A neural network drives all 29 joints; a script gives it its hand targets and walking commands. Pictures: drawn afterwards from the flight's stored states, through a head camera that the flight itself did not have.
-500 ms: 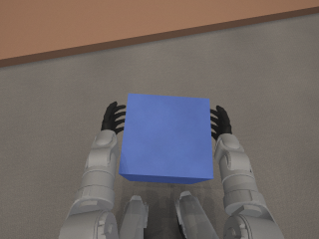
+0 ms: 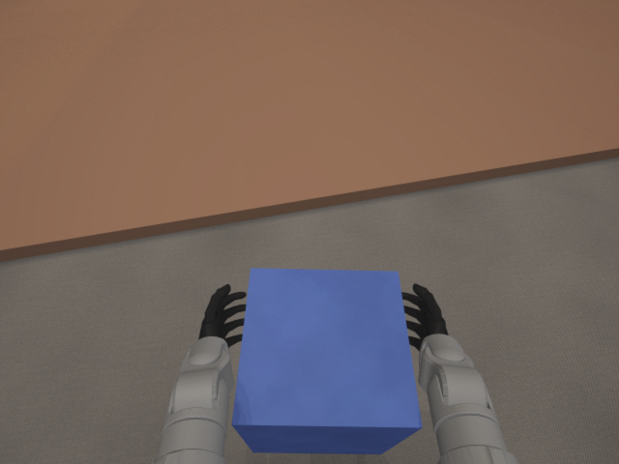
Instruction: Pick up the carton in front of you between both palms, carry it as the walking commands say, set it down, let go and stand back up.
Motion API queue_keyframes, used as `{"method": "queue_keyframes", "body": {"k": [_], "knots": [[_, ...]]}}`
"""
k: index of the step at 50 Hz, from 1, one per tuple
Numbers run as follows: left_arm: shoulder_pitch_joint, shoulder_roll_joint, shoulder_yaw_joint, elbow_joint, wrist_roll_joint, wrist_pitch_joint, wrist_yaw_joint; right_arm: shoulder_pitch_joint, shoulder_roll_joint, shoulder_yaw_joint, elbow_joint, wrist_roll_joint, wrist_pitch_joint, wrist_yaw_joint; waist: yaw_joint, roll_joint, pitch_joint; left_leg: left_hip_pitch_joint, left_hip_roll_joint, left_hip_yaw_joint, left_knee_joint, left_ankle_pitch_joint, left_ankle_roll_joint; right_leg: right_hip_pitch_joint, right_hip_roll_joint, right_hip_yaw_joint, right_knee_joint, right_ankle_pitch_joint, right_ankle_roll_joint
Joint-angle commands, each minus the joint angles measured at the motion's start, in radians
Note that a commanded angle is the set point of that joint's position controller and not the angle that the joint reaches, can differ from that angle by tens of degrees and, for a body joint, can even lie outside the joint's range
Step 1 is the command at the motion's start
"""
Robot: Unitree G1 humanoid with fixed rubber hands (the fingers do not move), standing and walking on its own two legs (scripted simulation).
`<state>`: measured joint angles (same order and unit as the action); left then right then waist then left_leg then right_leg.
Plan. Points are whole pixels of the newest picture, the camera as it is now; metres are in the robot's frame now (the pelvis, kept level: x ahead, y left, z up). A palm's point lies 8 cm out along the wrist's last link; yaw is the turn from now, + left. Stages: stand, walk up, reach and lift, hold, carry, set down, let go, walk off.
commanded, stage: reach and lift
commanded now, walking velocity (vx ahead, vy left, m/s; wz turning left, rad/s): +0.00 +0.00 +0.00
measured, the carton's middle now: (320, 368) +0.30 +0.00 -0.09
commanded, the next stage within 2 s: hold in 1.18 s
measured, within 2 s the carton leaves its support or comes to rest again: neither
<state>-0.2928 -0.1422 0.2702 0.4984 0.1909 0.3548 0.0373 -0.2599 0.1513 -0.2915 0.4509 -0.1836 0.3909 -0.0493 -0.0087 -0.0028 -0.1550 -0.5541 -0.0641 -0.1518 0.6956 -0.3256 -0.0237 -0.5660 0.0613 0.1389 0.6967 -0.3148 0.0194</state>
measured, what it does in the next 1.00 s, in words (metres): stands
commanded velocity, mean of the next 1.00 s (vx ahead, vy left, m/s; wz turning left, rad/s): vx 0.00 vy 0.00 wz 0.00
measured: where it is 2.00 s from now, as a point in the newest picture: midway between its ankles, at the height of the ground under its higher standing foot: outside the picture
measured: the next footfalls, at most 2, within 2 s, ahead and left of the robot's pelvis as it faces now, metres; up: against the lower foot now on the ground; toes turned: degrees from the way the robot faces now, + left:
none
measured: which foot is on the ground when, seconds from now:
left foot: down 0.00-1.00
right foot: down 0.00-1.00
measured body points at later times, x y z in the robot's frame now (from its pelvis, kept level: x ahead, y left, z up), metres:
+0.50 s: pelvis -0.01 +0.00 +0.02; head -0.03 +0.00 +0.47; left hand +0.30 +0.15 +0.05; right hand +0.30 -0.15 +0.04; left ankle +0.01 +0.13 -0.72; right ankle +0.02 -0.13 -0.72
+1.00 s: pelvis +0.01 +0.00 +0.03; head -0.03 +0.00 +0.48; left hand +0.31 +0.16 +0.06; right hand +0.31 -0.15 +0.05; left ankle +0.01 +0.13 -0.72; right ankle +0.02 -0.13 -0.72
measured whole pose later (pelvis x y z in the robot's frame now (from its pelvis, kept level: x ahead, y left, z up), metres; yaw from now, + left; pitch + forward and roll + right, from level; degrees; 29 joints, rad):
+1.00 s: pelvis +0.01 +0.00 +0.03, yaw +0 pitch -5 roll +0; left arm -0.26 -0.15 0.23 0.31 0.28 0.67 0.01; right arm -0.27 0.16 -0.24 0.33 -0.29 0.67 0.00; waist 0.00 0.00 -0.01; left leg -0.08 -0.04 -0.15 0.37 -0.21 -0.01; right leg -0.08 0.04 0.14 0.36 -0.20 0.01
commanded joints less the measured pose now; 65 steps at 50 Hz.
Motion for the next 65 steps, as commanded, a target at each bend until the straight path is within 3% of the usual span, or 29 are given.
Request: {"method": "queue_keyframes", "body": {"k": [1, 5, 6, 7, 8, 9, 10, 16, 21, 22, 24, 29, 30, 32, 33, 35, 36, 39, 40, 41, 44, 50, 54, 55, 56, 57, 58, 62, 65], "knots": [[-0.426, -0.974, -0.575, 0.003, -0.123, 0.06, -0.255, -0.481, 0.98, 0.623, -0.014, 0.138, 0.035, 0.241, 0.004, -0.002, -0.309, 0.216, -0.044, 0.064, -0.142, 0.356, 0.012, 0.363, 0.029, -0.035, -0.148, 0.388, 0.001], [-0.455, -0.965, -0.586, -0.029, -0.142, 0.131, -0.265, -0.478, 0.986, 0.625, -0.023, 0.146, 0.102, 0.257, 0.005, 0.001, -0.212, 0.331, -0.039, 0.071, -0.217, 0.284, 0.01, 0.419, 0.02, -0.035, -0.233, 0.299, -0.002], [-0.416, -0.973, -0.601, -0.051, -0.158, 0.15, -0.268, -0.417, 0.978, 0.587, -0.009, 0.127, 0.114, 0.26, -0.029, -0.015, -0.179, 0.376, -0.022, 0.05, -0.242, 0.289, 0.008, 0.401, 0.034, -0.055, -0.255, 0.243, -0.012], [-0.411, -0.98, -0.58, -0.054, -0.137, 0.165, -0.269, -0.473, 0.983, 0.6, -0.052, 0.132, 0.129, 0.265, 0.025, 0.011, -0.153, 0.367, -0.028, 0.057, -0.263, 0.293, 0.011, 0.409, 0.035, -0.05, -0.262, 0.266, -0.007], [-0.428, -0.962, -0.56, -0.046, -0.137, 0.181, -0.275, -0.45, 0.973, 0.576, -0.011, 0.119, 0.143, 0.272, -0.005, 0.015, -0.118, 0.389, -0.022, 0.054, -0.281, 0.247, 0.014, 0.394, 0.027, -0.057, -0.289, 0.211, -0.01], [-0.434, -0.946, -0.566, -0.098, -0.118, 0.194, -0.275, -0.494, 1.013, 0.598, -0.048, 0.138, 0.158, 0.278, 0.045, 0.012, -0.074, 0.37, -0.028, 0.065, -0.293, 0.233, 0.011, 0.402, 0.036, -0.057, -0.288, 0.219, -0.001], [-0.443, -0.964, -0.53, -0.076, -0.121, 0.206, -0.281, -0.475, 0.985, 0.561, -0.021, 0.12, 0.176, 0.28, 0.013, 0.003, -0.078, 0.359, -0.026, 0.065, -0.299, 0.23, 0.012, 0.429, 0.025, -0.048, -0.311, 0.222, -0.01], [-0.547, -0.953, -0.463, -0.038, -0.112, 0.236, -0.306, -0.577, 0.972, 0.502, -0.01, 0.096, 0.19, 0.304, -0.005, 0.0, -0.027, 0.382, -0.014, 0.075, -0.322, 0.038, 0.02, 0.426, 0.017, -0.063, -0.333, 0.032, -0.024], [-0.548, -0.968, -0.46, -0.01, -0.096, 0.232, -0.307, -0.641, 0.964, 0.485, 0.008, 0.1, 0.185, 0.314, 0.012, 0.016, -0.015, 0.331, -0.017, 0.084, -0.332, 0.083, 0.015, 0.479, 0.034, -0.073, -0.327, 0.086, -0.023], [-0.591, -0.974, -0.468, -0.032, -0.098, 0.227, -0.308, -0.626, 0.958, 0.49, -0.016, 0.086, 0.181, 0.314, -0.016, 0.023, -0.046, 0.368, -0.009, 0.082, -0.335, 0.065, 0.02, 0.488, 0.028, -0.078, -0.311, 0.102, -0.028], [-0.56, -1.0, -0.493, -0.064, -0.115, 0.216, -0.306, -0.682, 0.979, 0.565, -0.123, 0.123, 0.169, 0.312, 0.011, -0.018, -0.138, 0.411, -0.024, 0.092, -0.314, 0.167, 0.013, 0.53, 0.035, -0.084, -0.31, 0.172, -0.012], [-0.567, -0.972, -0.535, -0.107, -0.132, 0.224, -0.299, -0.567, 0.973, 0.523, -0.033, 0.108, 0.192, 0.315, -0.018, -0.008, -0.145, 0.459, -0.021, 0.08, -0.319, 0.234, 0.006, 0.518, 0.035, -0.076, -0.331, 0.215, -0.019], [-0.523, -1.001, -0.535, -0.11, -0.118, 0.234, -0.298, -0.581, 0.985, 0.565, -0.083, 0.139, 0.195, 0.309, 0.018, 0.04, -0.155, 0.429, -0.034, 0.085, -0.316, 0.271, 0.003, 0.575, 0.021, -0.066, -0.331, 0.265, -0.016], [-0.463, -0.987, -0.5, -0.086, -0.105, 0.248, -0.29, -0.565, 0.985, 0.55, -0.096, 0.132, 0.209, 0.302, 0.031, 0.012, -0.156, 0.441, -0.023, 0.069, -0.338, 0.282, 0.016, 0.574, 0.027, -0.075, -0.335, 0.285, -0.002], [-0.448, -0.988, -0.532, -0.133, -0.127, 0.246, -0.289, -0.502, 0.965, 0.548, -0.068, 0.118, 0.215, 0.303, 0.005, 0.007, -0.118, 0.464, -0.03, 0.068, -0.346, 0.332, 0.009, 0.536, 0.036, -0.068, -0.345, 0.313, -0.007], [-0.459, -0.972, -0.554, -0.131, -0.143, 0.257, -0.285, -0.495, 0.96, 0.537, -0.101, 0.116, 0.214, 0.299, -0.025, -0.022, -0.087, 0.459, -0.026, 0.077, -0.344, 0.302, 0.004, 0.566, 0.039, -0.061, -0.346, 0.302, -0.008], [-0.446, -0.984, -0.554, -0.161, -0.123, 0.256, -0.28, -0.509, 0.949, 0.549, -0.11, 0.125, 0.216, 0.304, 0.016, 0.025, -0.117, 0.488, -0.026, 0.072, -0.352, 0.316, 0.007, 0.555, 0.033, -0.072, -0.344, 0.291, -0.005], [-0.423, -0.966, -0.533, -0.133, -0.138, 0.262, -0.291, -0.492, 0.936, 0.554, -0.13, 0.122, 0.225, 0.297, -0.009, -0.007, -0.089, 0.479, -0.026, 0.074, -0.352, 0.315, 0.009, 0.543, 0.033, -0.064, -0.366, 0.272, -0.008], [-0.432, -0.932, -0.534, -0.165, -0.118, 0.261, -0.292, -0.469, 0.983, 0.54, -0.104, 0.136, 0.229, 0.291, 0.035, 0.005, -0.071, 0.452, -0.033, 0.078, -0.342, 0.329, 0.016, 0.557, 0.029, -0.055, -0.368, 0.305, -0.007], [-0.428, -0.945, -0.525, -0.143, -0.123, 0.264, -0.297, -0.499, 0.98, 0.574, -0.148, 0.126, 0.23, 0.288, 0.004, -0.03, -0.099, 0.483, -0.031, 0.085, -0.351, 0.299, 0.015, 0.558, 0.033, -0.062, -0.36, 0.309, 0.005], [-0.449, -0.961, -0.555, -0.156, -0.148, 0.264, -0.293, -0.518, 0.979, 0.578, -0.151, 0.155, 0.228, 0.296, 0.029, 0.018, -0.086, 0.468, -0.019, 0.067, -0.373, 0.302, 0.025, 0.56, 0.04, -0.063, -0.347, 0.315, -0.006], [-0.443, -0.958, -0.58, -0.221, -0.178, 0.287, -0.288, -0.435, 0.94, 0.531, -0.132, 0.109, 0.257, 0.294, -0.017, -0.006, -0.083, 0.511, -0.02, 0.059, -0.378, 0.365, 0.001, 0.556, 0.048, -0.072, -0.366, 0.325, -0.008], [-0.416, -0.948, -0.566, -0.201, -0.164, 0.302, -0.283, -0.479, 0.949, 0.577, -0.181, 0.135, 0.264, 0.299, -0.001, -0.01, -0.091, 0.515, -0.026, 0.069, -0.384, 0.324, 0.009, 0.575, 0.046, -0.075, -0.369, 0.324, -0.005], [-0.391, -0.937, -0.574, -0.232, -0.154, 0.301, -0.287, -0.455, 0.987, 0.605, -0.174, 0.174, 0.269, 0.298, 0.035, 0.016, -0.082, 0.506, -0.039, 0.075, -0.37, 0.325, 0.01, 0.562, 0.03, -0.06, -0.378, 0.315, 0.002], [-0.412, -0.923, -0.564, -0.229, -0.153, 0.301, -0.295, -0.476, 0.971, 0.579, -0.177, 0.153, 0.271, 0.297, 0.013, 0.023, -0.081, 0.507, -0.041, 0.083, -0.376, 0.318, 0.017, 0.56, 0.036, -0.059, -0.382, 0.318, 0.001], [-0.444, -0.947, -0.567, -0.264, -0.165, 0.299, -0.288, -0.476, 0.966, 0.588, -0.159, 0.144, 0.275, 0.3, 0.038, -0.048, -0.097, 0.528, -0.028, 0.065, -0.363, 0.332, 0.016, 0.563, 0.032, -0.066, -0.372, 0.309, -0.001], [-0.449, -0.952, -0.599, -0.272, -0.176, 0.309, -0.287, -0.41, 0.983, 0.596, -0.17, 0.157, 0.276, 0.297, 0.001, 0.028, -0.104, 0.514, -0.033, 0.074, -0.369, 0.351, 0.006, 0.597, 0.027, -0.046, -0.374, 0.377, -0.01], [-0.411, -0.923, -0.609, -0.294, -0.195, 0.337, -0.29, -0.454, 0.982, 0.614, -0.254, 0.183, 0.3, 0.291, 0.015, -0.016, -0.106, 0.536, -0.026, 0.067, -0.394, 0.383, 0.013, 0.611, 0.049, -0.072, -0.374, 0.373, 0.007], [-0.456, -0.957, -0.614, -0.324, -0.189, 0.366, -0.285, -0.489, 0.942, 0.653, -0.299, 0.182, 0.324, 0.283, 0.006, 0.024, -0.095, 0.539, -0.033, 0.066, -0.377, 0.348, 0.005, 0.607, 0.019, -0.051, -0.383, 0.345, -0.008]]}}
